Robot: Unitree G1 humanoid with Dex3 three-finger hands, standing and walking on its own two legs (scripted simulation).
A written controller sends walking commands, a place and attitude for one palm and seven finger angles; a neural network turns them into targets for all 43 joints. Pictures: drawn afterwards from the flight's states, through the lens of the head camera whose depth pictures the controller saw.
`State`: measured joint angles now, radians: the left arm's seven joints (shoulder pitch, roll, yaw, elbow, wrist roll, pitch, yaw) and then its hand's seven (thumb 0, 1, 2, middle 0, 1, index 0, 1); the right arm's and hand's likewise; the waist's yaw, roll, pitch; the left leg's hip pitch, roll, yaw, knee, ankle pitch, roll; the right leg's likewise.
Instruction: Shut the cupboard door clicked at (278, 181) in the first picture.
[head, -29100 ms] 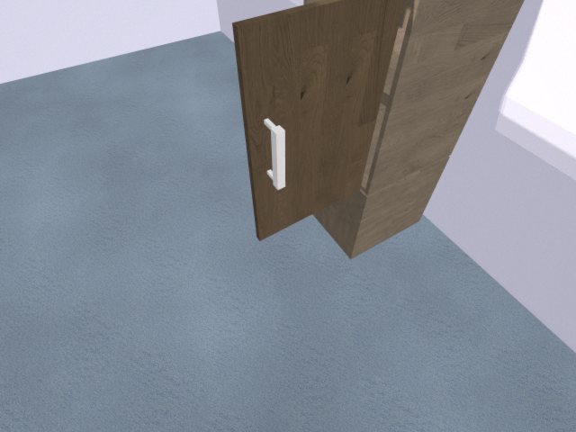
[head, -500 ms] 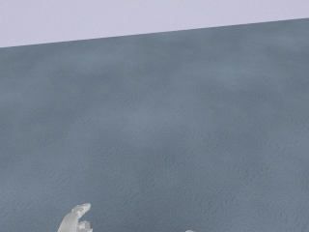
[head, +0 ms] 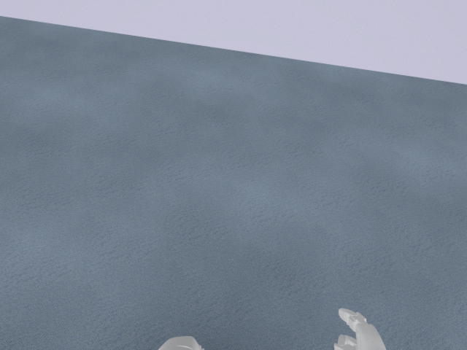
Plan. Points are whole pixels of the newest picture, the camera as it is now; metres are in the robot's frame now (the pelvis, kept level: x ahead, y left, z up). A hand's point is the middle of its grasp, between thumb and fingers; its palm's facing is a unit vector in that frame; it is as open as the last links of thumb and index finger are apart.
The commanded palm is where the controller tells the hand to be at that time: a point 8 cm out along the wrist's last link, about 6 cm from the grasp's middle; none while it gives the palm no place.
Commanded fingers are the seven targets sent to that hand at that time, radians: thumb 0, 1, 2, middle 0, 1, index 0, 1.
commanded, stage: turn to face it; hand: left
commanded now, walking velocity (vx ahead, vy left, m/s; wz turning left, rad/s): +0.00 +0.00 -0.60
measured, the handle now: out of the picture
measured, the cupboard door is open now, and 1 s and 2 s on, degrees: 54 54 54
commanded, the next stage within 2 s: none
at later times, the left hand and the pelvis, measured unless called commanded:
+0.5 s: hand (145, 340) +0.14 +0.18 -0.17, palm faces -0.21 -0.96 -0.21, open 7.4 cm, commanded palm none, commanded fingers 0.00 0.90 0.90 -0.20 -0.30 -0.20 -0.30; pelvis +0.05 +0.00 +0.01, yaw -17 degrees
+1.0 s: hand (215, 273) +0.28 +0.07 -0.14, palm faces -0.60 -0.75 -0.27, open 7.4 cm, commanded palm none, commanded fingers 0.00 0.90 0.90 -0.20 -0.30 -0.20 -0.30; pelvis +0.05 -0.01 +0.00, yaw -36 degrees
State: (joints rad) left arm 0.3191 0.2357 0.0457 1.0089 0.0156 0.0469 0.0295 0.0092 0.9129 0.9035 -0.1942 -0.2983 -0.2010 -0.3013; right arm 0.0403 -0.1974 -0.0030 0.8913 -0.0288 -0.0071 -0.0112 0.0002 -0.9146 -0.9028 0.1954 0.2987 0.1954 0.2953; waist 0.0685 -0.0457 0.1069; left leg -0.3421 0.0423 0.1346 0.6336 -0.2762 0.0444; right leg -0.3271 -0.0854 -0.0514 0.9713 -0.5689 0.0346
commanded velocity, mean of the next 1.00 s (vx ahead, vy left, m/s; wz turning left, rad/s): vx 0.00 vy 0.00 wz -0.60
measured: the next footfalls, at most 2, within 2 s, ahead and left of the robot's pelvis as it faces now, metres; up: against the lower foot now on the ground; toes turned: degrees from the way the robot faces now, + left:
right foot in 0.22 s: +0.05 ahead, -0.14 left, +0.00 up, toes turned -12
left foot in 0.52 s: +0.14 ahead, +0.10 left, +0.00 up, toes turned -16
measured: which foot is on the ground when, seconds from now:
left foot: down 0.00-0.22, up 0.24-0.50, down 0.52-0.90, up 0.92-1.00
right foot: up 0.00-0.20, down 0.22-0.52, up 0.54-0.88, down 0.90-1.00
